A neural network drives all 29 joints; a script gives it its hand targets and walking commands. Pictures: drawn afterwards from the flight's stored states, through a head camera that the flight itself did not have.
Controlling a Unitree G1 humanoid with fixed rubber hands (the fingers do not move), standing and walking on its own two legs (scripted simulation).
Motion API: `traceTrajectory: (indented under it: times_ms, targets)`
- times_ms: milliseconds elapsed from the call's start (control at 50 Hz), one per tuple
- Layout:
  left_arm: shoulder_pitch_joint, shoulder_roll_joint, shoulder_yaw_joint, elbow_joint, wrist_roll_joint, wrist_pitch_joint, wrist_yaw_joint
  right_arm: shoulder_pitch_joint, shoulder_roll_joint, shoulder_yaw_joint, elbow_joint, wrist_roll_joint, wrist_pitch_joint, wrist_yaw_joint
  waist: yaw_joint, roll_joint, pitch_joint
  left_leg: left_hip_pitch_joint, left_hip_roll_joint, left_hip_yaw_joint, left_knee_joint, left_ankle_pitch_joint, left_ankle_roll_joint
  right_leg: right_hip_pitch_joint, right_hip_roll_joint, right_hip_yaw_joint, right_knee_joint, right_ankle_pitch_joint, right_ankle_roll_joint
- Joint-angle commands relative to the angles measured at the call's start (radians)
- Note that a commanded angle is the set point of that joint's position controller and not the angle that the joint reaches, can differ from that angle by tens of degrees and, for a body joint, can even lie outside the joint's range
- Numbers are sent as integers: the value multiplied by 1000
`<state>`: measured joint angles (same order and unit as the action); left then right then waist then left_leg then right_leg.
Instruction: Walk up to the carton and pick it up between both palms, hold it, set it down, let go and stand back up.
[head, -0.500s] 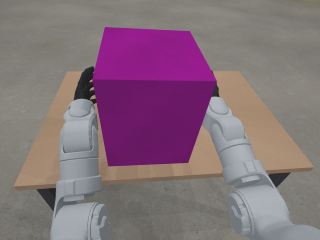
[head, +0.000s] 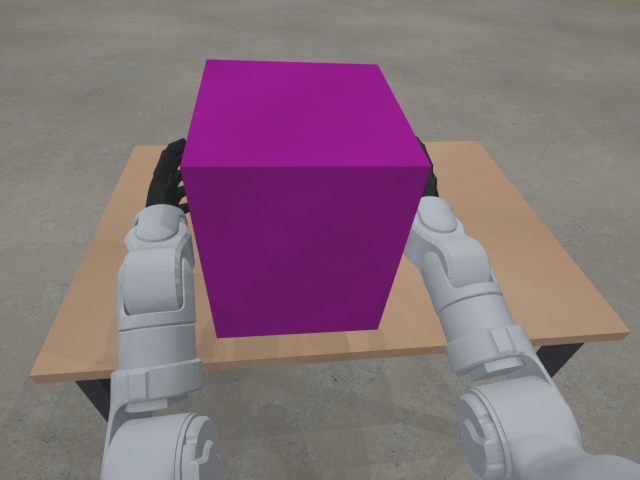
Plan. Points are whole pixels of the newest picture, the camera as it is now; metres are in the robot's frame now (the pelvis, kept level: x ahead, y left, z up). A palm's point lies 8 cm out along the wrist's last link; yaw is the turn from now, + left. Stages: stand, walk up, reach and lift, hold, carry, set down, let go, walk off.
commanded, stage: hold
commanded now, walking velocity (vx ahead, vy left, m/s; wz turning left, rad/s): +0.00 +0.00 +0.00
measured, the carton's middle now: (296, 202) +0.37 +0.01 +0.18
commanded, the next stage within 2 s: set down in 1.34 s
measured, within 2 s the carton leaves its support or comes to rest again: neither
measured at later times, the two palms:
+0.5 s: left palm (168, 209) +0.36 +0.15 +0.19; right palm (417, 199) +0.36 -0.14 +0.19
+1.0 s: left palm (165, 206) +0.36 +0.16 +0.20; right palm (416, 198) +0.36 -0.13 +0.19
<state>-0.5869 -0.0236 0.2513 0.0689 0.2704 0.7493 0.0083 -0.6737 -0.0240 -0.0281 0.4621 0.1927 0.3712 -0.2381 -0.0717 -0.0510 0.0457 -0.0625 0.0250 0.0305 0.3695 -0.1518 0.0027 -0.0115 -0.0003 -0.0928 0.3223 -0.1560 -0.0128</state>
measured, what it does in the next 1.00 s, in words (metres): stands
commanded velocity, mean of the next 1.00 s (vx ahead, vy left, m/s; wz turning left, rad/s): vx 0.00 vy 0.00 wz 0.00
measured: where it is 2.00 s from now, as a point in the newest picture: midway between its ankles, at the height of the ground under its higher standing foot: outside the picture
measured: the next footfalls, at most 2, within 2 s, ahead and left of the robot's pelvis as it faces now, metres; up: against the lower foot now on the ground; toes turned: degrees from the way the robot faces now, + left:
none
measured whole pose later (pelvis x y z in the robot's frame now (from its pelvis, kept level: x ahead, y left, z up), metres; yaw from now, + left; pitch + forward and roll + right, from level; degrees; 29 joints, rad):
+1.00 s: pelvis +0.00 +0.00 +0.00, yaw +0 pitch -9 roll -1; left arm -0.61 -0.02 0.26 0.11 0.28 0.75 0.00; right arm -0.68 -0.01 -0.06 0.49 0.17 0.36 -0.23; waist -0.07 -0.06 0.04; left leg -0.07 0.02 0.03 0.37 -0.15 0.01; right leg -0.02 0.00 -0.09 0.33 -0.16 -0.01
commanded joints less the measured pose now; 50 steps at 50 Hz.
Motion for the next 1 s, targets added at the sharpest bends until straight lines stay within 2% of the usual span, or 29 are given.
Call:
traceTrajectory:
  times_ms: [0,20,40,60,80,100,160,180,240,300,320,360,380,440,460,500,560,580,620,640,660,700,720,760,860,900,940,960,980]
  targets:
    - [-797,-575,-537,-173,-181,-88,-132,-902,610,405,-389,76,-89,117,-12,75,-549,159,-49,-23,-37,165,5,37,44,27,-49,111,58]
    - [-798,-587,-545,-176,-183,-90,-128,-917,608,408,-403,77,-94,120,-5,80,-577,174,-46,-24,-33,177,4,34,48,24,-48,108,53]
    - [-804,-573,-527,-130,-168,-87,-127,-922,603,395,-367,67,-91,121,0,88,-525,162,-48,-21,-39,146,6,13,40,27,-58,72,53]
    - [-821,-591,-545,-170,-179,-95,-125,-904,612,389,-359,68,-93,125,-15,96,-559,179,-42,-26,-41,152,3,10,44,23,-53,74,52]
    - [-813,-581,-533,-158,-174,-95,-122,-912,618,399,-362,69,-94,127,2,84,-553,172,-46,-20,-38,159,10,17,44,27,-54,82,53]
    - [-811,-577,-526,-152,-169,-94,-122,-900,618,396,-346,71,-93,127,2,85,-543,166,-48,-20,-37,168,11,25,42,29,-53,98,54]
    - [-773,-583,-524,-136,-164,-85,-129,-881,602,378,-338,63,-91,119,-20,84,-529,171,-47,-23,-37,174,4,33,43,29,-54,113,54]
    - [-774,-570,-503,-130,-152,-84,-135,-870,598,374,-313,58,-87,117,-14,80,-509,168,-48,-18,-43,162,5,35,41,26,-54,106,57]
    - [-763,-581,-523,-168,-153,-82,-137,-860,586,378,-334,73,-95,121,-25,114,-537,187,-47,-22,-30,215,-14,46,45,21,-47,133,53]
    - [-801,-584,-537,-164,-165,-86,-132,-886,587,370,-331,72,-99,125,-31,124,-512,178,-46,-25,-28,206,-18,22,44,17,-52,111,52]
    - [-794,-599,-551,-161,-172,-87,-130,-904,594,375,-364,74,-107,127,-29,125,-535,183,-44,-27,-29,196,-15,19,44,17,-51,100,51]
    - [-781,-596,-540,-156,-160,-87,-125,-913,596,390,-367,75,-109,128,-9,105,-535,187,-41,-26,-32,204,-7,22,52,14,-49,105,50]
    - [-792,-594,-539,-168,-161,-92,-124,-891,603,385,-349,70,-106,128,-14,101,-527,190,-39,-28,-33,207,-7,22,53,12,-47,108,51]
    - [-780,-605,-576,-215,-190,-100,-117,-904,609,424,-425,95,-113,120,-18,99,-607,227,-44,-33,-1,298,-18,48,56,19,-35,201,53]
    - [-791,-596,-569,-191,-189,-99,-115,-923,596,421,-418,95,-112,120,-12,108,-591,218,-47,-30,-2,274,-19,29,54,19,-40,168,54]
    - [-796,-579,-549,-185,-179,-99,-113,-895,608,417,-381,85,-100,121,-7,79,-561,200,-49,-27,-15,236,-4,31,50,21,-45,142,58]
    - [-755,-568,-539,-202,-169,-85,-120,-849,598,427,-378,87,-90,114,-8,77,-555,202,-51,-24,-14,258,-6,60,46,27,-40,192,60]
    - [-745,-586,-555,-216,-182,-82,-123,-871,595,435,-425,97,-96,112,-12,84,-587,216,-48,-29,-8,280,-13,63,50,24,-35,216,60]
    - [-741,-569,-544,-223,-172,-78,-129,-845,594,441,-411,108,-86,105,-15,91,-563,211,-56,-26,-2,292,-14,80,45,29,-35,242,66]
    - [-718,-552,-521,-194,-156,-70,-134,-844,587,442,-398,104,-81,102,-5,89,-524,194,-60,-22,-7,276,-11,76,41,32,-40,236,67]
    - [-716,-549,-518,-193,-157,-69,-141,-845,587,439,-405,98,-80,100,-10,70,-521,190,-61,-19,-13,247,-6,77,38,34,-45,222,72]
    - [-707,-545,-505,-175,-144,-63,-147,-841,579,429,-393,93,-77,99,-6,75,-494,169,-60,-14,-24,222,-4,80,39,32,-47,202,68]
    - [-733,-563,-530,-219,-163,-71,-147,-838,594,426,-409,91,-81,102,-24,76,-526,171,-57,-18,-25,226,-9,79,42,28,-42,208,67]
    - [-776,-571,-557,-234,-181,-79,-141,-860,599,417,-426,86,-90,110,-29,106,-552,179,-56,-21,-20,234,-15,62,41,26,-39,196,61]
    - [-791,-568,-534,-164,-155,-84,-132,-854,602,383,-343,61,-83,122,-17,103,-487,166,-45,-20,-47,152,-4,20,39,24,-52,91,54]
    - [-800,-584,-538,-151,-168,-87,-131,-906,599,380,-364,59,-94,127,-9,87,-517,149,-40,-23,-55,113,6,11,43,19,-56,45,48]
    - [-809,-585,-525,-131,-162,-88,-128,-918,602,372,-344,51,-98,133,-6,83,-523,146,-40,-22,-57,102,11,13,43,21,-54,35,49]
    - [-797,-594,-530,-138,-163,-88,-127,-927,624,387,-371,58,-106,132,5,82,-526,155,-45,-19,-44,146,13,23,43,22,-49,78,52]
    - [-799,-585,-515,-126,-154,-90,-128,-915,609,380,-331,57,-101,129,1,84,-511,162,-44,-20,-45,150,10,21,43,25,-53,77,52]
